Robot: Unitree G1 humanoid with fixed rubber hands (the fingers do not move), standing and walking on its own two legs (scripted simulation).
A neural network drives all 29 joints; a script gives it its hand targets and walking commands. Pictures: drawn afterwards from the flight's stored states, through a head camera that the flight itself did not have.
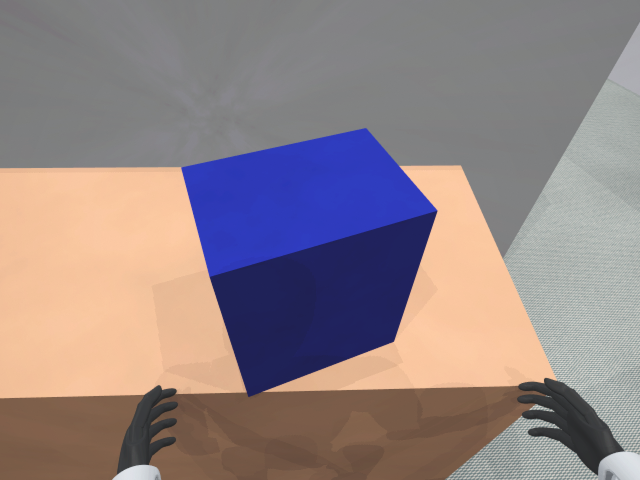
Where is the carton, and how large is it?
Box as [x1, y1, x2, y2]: [181, 128, 437, 396]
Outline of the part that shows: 366,128 181,167 209,276 248,396 393,341 437,210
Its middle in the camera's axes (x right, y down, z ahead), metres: -0.02 +0.04 +0.52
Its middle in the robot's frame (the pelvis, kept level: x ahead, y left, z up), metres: +0.36 +0.05 +0.06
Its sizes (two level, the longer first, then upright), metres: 0.230 0.162 0.279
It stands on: a pedestal, 0.70 m high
